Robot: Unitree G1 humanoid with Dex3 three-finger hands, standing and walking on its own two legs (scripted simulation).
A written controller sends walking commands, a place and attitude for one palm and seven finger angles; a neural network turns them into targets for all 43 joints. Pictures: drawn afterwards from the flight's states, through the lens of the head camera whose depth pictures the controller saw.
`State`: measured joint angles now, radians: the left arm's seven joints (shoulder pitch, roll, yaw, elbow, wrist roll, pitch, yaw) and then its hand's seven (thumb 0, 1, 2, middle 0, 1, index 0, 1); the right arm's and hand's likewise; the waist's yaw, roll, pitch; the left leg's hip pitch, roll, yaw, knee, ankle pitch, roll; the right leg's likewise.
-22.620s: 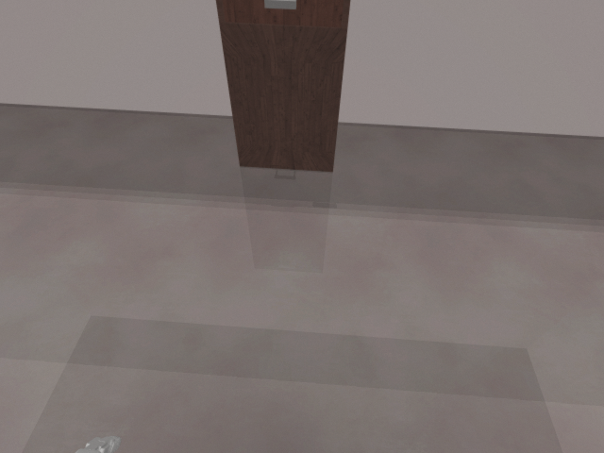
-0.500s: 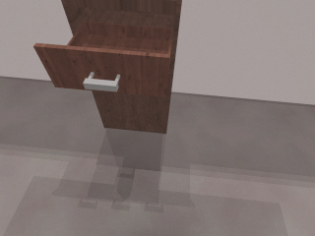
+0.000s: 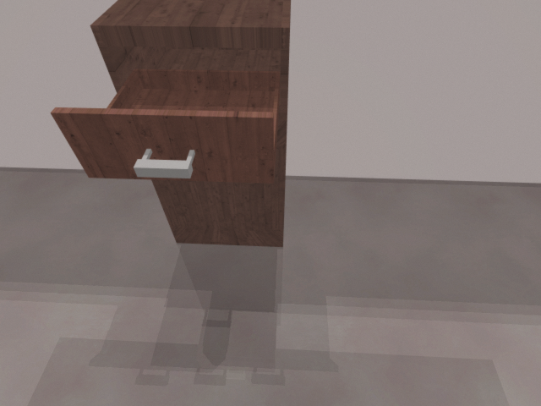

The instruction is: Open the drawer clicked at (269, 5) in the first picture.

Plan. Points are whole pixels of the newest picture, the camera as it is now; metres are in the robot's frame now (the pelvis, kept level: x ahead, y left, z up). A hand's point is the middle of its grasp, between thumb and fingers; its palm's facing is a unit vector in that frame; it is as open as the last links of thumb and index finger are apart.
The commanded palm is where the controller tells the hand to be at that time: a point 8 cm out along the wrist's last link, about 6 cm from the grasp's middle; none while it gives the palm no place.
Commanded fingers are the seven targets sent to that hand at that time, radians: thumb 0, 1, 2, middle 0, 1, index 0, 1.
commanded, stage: let the arm hang, fingers relaxed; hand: left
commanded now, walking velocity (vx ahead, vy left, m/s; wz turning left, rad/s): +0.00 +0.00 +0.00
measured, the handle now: (166, 161) +0.57 +0.25 +0.02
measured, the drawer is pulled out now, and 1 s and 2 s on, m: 0.30 0.30 0.30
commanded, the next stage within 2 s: look to check the result in 0.12 s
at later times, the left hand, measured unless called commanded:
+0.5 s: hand out of the picture +0.06 +0.23 -0.16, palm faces -0.02 -0.94 -0.33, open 7.4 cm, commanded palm none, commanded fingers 0.00 0.90 0.90 -0.20 -0.30 -0.20 -0.30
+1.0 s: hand out of the picture +0.12 +0.23 -0.15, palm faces -0.04 -0.93 -0.36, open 7.4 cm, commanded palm none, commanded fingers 0.00 0.90 0.90 -0.20 -0.30 -0.20 -0.30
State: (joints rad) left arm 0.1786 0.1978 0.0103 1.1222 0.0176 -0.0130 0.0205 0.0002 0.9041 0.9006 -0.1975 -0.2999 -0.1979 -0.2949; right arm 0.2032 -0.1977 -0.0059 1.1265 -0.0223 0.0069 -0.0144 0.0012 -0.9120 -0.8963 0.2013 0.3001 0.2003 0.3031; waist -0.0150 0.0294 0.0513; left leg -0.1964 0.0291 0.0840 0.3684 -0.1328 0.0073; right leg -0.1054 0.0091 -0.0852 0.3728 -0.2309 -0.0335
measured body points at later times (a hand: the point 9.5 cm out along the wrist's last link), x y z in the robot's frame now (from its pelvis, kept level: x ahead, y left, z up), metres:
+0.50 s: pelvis +0.01 -0.01 +0.00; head +0.04 -0.02 +0.45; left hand +0.06 +0.27 -0.14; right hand +0.06 -0.29 -0.15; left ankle +0.04 +0.11 -0.74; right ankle -0.01 -0.09 -0.74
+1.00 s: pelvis +0.03 -0.01 +0.00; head +0.05 -0.03 +0.45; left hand +0.13 +0.28 -0.12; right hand +0.10 -0.31 -0.14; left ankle +0.04 +0.11 -0.74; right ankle -0.01 -0.09 -0.74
